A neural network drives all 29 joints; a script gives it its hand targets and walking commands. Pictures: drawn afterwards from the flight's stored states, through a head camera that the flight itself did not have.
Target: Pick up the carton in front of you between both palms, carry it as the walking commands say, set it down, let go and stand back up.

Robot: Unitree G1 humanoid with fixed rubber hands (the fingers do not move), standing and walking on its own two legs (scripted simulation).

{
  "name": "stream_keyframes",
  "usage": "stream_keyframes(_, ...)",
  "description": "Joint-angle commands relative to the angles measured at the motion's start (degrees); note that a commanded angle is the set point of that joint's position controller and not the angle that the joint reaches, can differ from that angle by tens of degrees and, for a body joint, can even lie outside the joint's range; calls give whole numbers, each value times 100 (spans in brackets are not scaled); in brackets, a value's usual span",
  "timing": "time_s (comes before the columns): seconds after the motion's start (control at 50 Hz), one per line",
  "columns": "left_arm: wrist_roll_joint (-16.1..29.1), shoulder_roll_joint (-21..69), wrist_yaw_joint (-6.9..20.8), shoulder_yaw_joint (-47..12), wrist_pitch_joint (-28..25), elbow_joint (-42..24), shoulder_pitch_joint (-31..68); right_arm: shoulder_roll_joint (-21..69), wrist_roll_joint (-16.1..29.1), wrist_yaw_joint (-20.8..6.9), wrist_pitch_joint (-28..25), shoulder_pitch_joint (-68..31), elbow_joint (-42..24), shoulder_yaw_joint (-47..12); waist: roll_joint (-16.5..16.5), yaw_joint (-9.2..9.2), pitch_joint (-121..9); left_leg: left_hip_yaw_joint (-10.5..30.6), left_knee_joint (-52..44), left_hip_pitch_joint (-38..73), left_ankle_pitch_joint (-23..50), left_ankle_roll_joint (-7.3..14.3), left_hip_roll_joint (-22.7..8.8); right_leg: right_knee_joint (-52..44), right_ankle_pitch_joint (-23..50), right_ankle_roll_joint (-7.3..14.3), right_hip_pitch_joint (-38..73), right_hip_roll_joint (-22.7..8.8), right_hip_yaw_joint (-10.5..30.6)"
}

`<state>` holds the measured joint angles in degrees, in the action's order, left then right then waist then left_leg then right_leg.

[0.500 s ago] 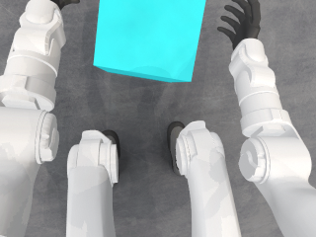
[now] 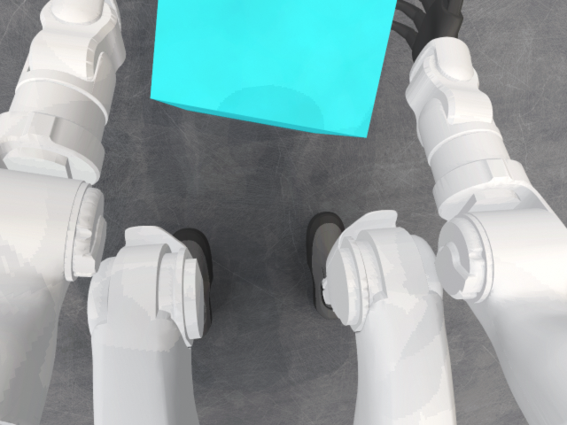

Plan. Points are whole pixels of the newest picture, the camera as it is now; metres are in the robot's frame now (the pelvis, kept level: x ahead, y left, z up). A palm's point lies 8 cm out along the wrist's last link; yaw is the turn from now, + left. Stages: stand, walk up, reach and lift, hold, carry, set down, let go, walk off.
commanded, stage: reach and lift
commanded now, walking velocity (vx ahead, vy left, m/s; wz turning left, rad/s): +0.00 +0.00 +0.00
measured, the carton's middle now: (268, 39) +0.52 -0.01 -0.25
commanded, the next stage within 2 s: none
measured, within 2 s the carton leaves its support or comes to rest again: leaves its support in 0.58 s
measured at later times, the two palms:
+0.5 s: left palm out of the picture +0.55 +0.13 -0.17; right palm (421, 28) +0.52 -0.17 -0.16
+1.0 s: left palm out of the picture +0.50 +0.14 +0.01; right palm (538, 15) +0.48 -0.15 +0.01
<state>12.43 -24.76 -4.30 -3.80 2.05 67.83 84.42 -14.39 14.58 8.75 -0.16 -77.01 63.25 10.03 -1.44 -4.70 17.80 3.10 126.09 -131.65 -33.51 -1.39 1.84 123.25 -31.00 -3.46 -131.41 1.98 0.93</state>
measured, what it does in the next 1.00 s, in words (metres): rises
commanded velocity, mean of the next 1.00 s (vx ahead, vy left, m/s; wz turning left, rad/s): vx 0.00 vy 0.00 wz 0.00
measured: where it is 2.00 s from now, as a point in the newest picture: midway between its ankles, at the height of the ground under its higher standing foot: (263, 291)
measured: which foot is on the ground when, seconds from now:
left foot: down 0.00-1.00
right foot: down 0.00-1.00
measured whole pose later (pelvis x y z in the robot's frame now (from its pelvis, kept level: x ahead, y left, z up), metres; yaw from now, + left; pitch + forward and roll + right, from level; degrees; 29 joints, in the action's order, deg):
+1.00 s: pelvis -0.01 +0.00 +0.08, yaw +3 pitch +42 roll -2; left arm -10.6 -6.1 -2.7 20.4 18.7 52.3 67.7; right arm 0.7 -9.5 5.4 18.4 -60.8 42.1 31.0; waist 0.9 -3.2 -5.9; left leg 5.4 109.4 -121.9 -29.2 -3.7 7.2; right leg 107.9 -28.4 -5.2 -121.4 5.5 4.4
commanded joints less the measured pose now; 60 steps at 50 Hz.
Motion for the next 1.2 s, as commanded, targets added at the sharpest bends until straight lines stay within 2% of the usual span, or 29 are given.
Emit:
stream_keyframes(0.0, -36, -365, -7, 108, -109, -416, 1414, -540, -74, 12, -113, -852, -462, 101, 760, -193, -6595, -252, -1034, 3457, 1829, -28, -35, -847, 2092, -55, 3178, -5, -469)
stream_keyframes(0.08, -49, -373, -32, 114, -129, -357, 1569, -438, 3, 8, -104, -1123, -573, -21, 672, -102, -6501, -254, -1113, 3322, 1584, 12, -33, -884, 1882, -64, 3166, -4, -469)
stream_keyframes(0.18, 7, 220, -28, -165, -143, -327, 1959, 120, 149, -17, -106, -1533, -578, -322, 699, -62, -6400, -263, -1226, 3341, 1375, 64, 22, -956, 1685, -39, 3188, 88, -482)
stream_keyframes(0.24, -228, 346, -66, 7, -166, -204, 2024, 310, -71, 10, -100, -1517, -360, -116, 724, -62, -6271, -271, -1244, 3329, 1289, 51, 63, -994, 1613, -55, 3200, 160, -480)
stream_keyframes(0.26, -196, 1048, 29, -217, -155, -362, 2230, 830, -134, -67, -96, -1723, -442, -255, 793, -123, -6292, -269, -1256, 3334, 1287, 65, 117, -1001, 1598, -34, 3231, 219, -483)
stream_keyframes(0.32, -293, 3369, 521, -562, -43, -332, 2963, 3009, -306, -595, 30, -2796, -580, -622, 813, -70, -6259, -260, -1195, 3265, 1391, 118, 266, -884, 1591, 33, 3034, 340, -521)
stream_keyframes(0.36, -544, 4544, 852, -451, 100, -398, 3050, 4072, -574, -1004, 224, -3284, -805, -641, 833, -35, -6091, -349, -1105, 3065, 1314, 116, 392, -791, 1436, 49, 2913, 414, -580)
stream_keyframes(0.4, -712, 5182, 1088, -240, 215, -570, 2873, 4638, -729, -1289, 408, -3458, -959, -587, 765, -3, -5975, -442, -1097, 2901, 1326, 135, 488, -742, 1427, 67, 2843, 496, -659)
stream_keyframes(0.44, -758, 5604, 1226, -129, 301, -795, 2781, 5073, -726, -1460, 536, -3516, -1187, -643, 664, 8, -6163, -494, -1033, 2895, 1541, 169, 530, -690, 1626, 87, 2909, 552, -677)
stream_keyframes(0.5, -652, 6163, 1285, -254, 375, -1247, 2772, 5611, -513, -1581, 647, -3525, -1663, -906, 646, 43, -6998, -559, -933, 3245, 2128, 190, 556, -597, 2218, 76, 3223, 592, -683)
stream_keyframes(0.6, -199, 7007, 1151, -1031, 549, -2813, 2993, 6360, -132, -1575, 901, -3419, -2710, -1564, 820, -14, -9494, -658, -915, 4827, 3354, 70, 624, -579, 3262, 9, 4032, 663, -806)
stream_keyframes(0.64, -163, 7312, 1074, -1266, 709, -3418, 2965, 6511, -133, -1577, 1070, -3419, -3155, -1848, 912, -7, -10380, -675, -1011, 5492, 3646, 12, 684, -658, 3310, -10, 4091, 699, -871)
stream_keyframes(0.7, -302, 7589, 983, -1413, 984, -3880, 2691, 6615, -257, -1562, 1301, -3359, -3747, -2110, 858, 1, -10721, -719, -1289, 5756, 3368, -34, 777, -967, 2900, -36, 4158, 758, -927)
stream_keyframes(0.76, -510, 7827, 1057, -1243, 1237, -3518, 2279, 6773, -557, -1594, 1525, -3076, -3491, -2034, 830, -22, -9738, -790, -1759, 4981, 2209, -52, 833, -1424, 1975, 23, 4008, 758, -901)
stream_keyframes(0.82, -957, 7958, 1228, -614, 1413, -2553, 1899, 6854, -1078, -1663, 1712, -2706, -2636, -1440, 813, -91, -8095, -797, -2239, 3966, 945, -30, 825, -1905, 967, 104, 3543, 732, -852)
stream_keyframes(0.86, -1266, 7947, 1309, -153, 1463, -2160, 1780, 6869, -1411, -1707, 1789, -2586, -2323, -1054, 756, -123, -7663, -783, -2491, 3697, 577, 4, 828, -2173, 662, 129, 3501, 743, -820)
stream_keyframes(0.92, -1608, 7970, 1382, 362, 1485, -1827, 1705, 6948, -1760, -1747, 1838, -2517, -2140, -719, 632, -92, -7541, -779, -2804, 3630, 454, 48, 859, -2512, 559, 127, 3740, 758, -764)
stream_keyframes(1.0, -1791, 7991, 1449, 619, 1469, -1799, 1678, 7192, -1855, -1840, 1866, -2547, -2148, -708, 441, 34, -7848, -775, -3164, 3927, 561, 89, 878, -2850, 647, 85, 4153, 773, -724)
stream_keyframes(1.1, -1691, 8216, 1474, 347, 1511, -2180, 1566, 7536, -1696, -1898, 1935, -2388, -2420, -1126, 255, 151, -8564, -784, -3491, 4596, 914, 88, 895, -3196, 945, 31, 4838, 793, -708)
stream_keyframes(1.18, -1460, 8510, 1493, -135, 1600, -2625, 1320, 7767, -1505, -1921, 2016, -2021, -2697, -1554, 275, 163, -9037, -760, -3735, 5269, 1295, 37, 905, -3443, 1286, 23, 5355, 806, -689)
